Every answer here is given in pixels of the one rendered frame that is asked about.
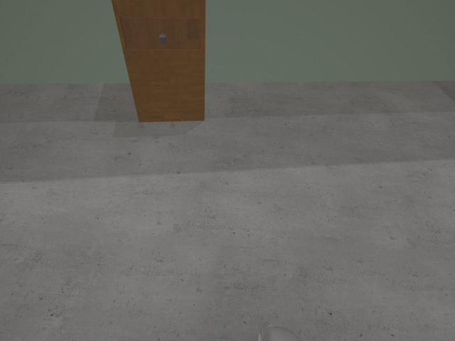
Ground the cabinet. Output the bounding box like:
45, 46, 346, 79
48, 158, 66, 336
112, 0, 205, 122

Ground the right robot thigh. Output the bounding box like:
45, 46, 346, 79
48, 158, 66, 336
256, 326, 301, 341

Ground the drawer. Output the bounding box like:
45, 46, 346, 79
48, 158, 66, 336
121, 16, 200, 50

